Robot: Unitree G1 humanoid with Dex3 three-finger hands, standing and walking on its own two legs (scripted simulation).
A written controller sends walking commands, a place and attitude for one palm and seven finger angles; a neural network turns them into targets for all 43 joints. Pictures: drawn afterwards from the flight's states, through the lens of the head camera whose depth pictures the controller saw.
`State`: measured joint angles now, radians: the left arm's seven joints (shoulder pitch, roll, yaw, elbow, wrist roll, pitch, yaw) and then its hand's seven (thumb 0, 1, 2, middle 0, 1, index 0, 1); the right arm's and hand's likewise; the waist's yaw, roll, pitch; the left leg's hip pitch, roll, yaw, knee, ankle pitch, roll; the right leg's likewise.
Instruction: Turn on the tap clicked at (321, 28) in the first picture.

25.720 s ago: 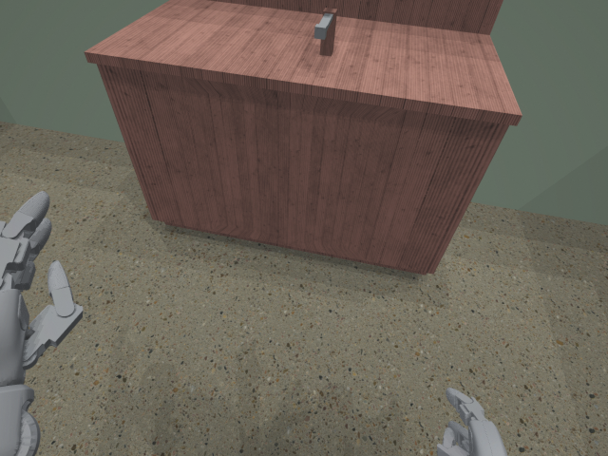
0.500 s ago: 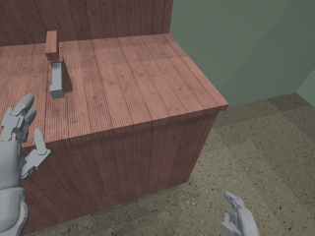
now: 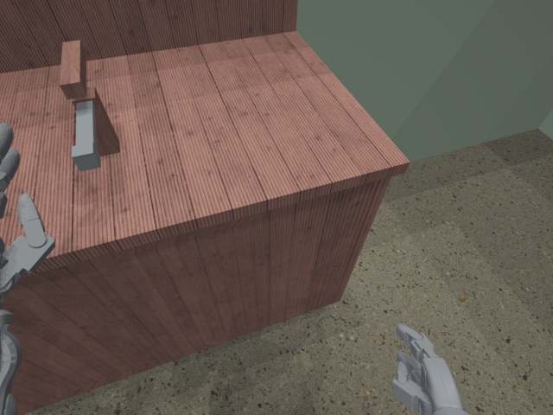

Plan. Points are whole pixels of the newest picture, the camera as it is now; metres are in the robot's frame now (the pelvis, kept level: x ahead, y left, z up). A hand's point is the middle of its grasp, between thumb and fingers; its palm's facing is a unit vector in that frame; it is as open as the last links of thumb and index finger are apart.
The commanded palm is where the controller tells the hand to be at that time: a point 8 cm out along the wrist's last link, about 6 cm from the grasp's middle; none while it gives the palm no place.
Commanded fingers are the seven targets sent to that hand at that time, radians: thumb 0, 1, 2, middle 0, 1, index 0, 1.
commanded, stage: come to a stop and stand still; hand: left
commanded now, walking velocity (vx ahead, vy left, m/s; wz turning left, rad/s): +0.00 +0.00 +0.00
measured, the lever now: (86, 156) +0.41 +0.31 +0.14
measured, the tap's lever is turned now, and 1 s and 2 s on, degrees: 0 0 0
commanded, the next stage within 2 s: look again from close up in 0.38 s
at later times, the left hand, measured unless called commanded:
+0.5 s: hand (78, 262) +0.23 +0.23 +0.16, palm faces +0.37 -0.87 -0.33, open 7.4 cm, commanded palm +0.17 +0.27 +0.18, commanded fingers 0.00 0.90 0.90 -0.20 -0.30 -0.20 -0.30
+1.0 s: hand out of the picture +0.24 +0.30 +0.20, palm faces +0.49 -0.82 -0.28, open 7.4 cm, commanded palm +0.16 +0.29 +0.18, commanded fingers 0.00 0.90 0.90 -0.20 -0.30 -0.20 -0.30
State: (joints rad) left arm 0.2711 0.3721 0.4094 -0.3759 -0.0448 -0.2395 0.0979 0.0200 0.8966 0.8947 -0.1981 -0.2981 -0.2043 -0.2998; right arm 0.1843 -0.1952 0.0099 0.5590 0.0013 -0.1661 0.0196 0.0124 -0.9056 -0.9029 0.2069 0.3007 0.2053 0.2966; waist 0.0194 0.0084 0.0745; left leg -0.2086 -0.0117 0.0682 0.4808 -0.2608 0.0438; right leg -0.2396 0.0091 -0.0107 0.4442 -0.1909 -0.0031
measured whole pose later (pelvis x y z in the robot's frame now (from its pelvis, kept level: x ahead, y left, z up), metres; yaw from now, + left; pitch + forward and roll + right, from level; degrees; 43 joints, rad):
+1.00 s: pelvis -0.01 +0.00 +0.00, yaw +2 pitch -3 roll +0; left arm 0.07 0.44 0.40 -0.24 -0.10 -0.11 0.04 0.02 0.89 0.89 -0.21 -0.30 -0.21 -0.30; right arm 0.22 -0.19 0.06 0.62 -0.04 -0.13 -0.01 0.01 -0.91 -0.90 0.21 0.30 0.20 0.30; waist 0.07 -0.03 0.04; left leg -0.17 -0.05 0.04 0.43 -0.22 0.04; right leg -0.21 -0.01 0.00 0.45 -0.20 -0.02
